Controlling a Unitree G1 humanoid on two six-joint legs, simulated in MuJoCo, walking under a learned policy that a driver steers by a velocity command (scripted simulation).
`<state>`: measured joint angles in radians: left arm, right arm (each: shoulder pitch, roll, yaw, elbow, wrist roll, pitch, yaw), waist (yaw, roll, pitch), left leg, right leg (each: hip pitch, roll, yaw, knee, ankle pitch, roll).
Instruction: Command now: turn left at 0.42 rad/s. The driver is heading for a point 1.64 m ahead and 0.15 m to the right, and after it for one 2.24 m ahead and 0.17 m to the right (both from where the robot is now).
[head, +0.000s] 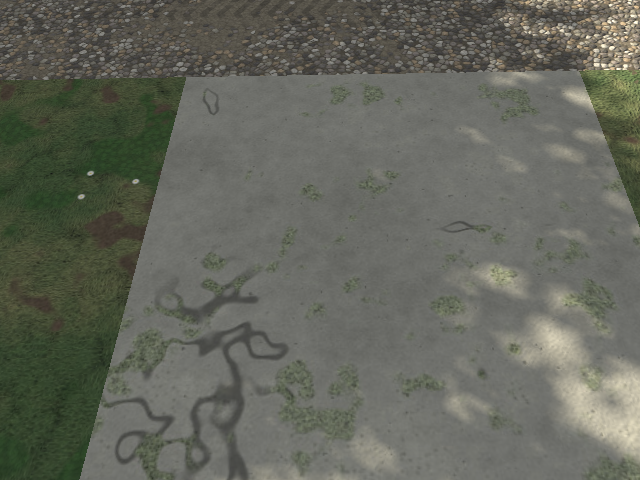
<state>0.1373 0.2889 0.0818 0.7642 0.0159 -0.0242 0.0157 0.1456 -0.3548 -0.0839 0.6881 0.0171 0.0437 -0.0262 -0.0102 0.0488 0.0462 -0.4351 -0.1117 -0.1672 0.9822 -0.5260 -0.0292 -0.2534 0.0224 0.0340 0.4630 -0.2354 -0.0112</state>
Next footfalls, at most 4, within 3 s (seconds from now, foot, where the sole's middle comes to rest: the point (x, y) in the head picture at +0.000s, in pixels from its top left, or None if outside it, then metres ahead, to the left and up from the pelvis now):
0.26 left None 0.02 0.15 -0.78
1.60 left None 0.44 0.14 -0.78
2.14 right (385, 346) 0.75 -0.09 -0.78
2.70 left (281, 247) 1.05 0.16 -0.78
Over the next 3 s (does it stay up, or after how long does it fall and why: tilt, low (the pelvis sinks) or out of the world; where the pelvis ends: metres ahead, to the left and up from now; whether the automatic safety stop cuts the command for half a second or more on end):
stays up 1.04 0.07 0.01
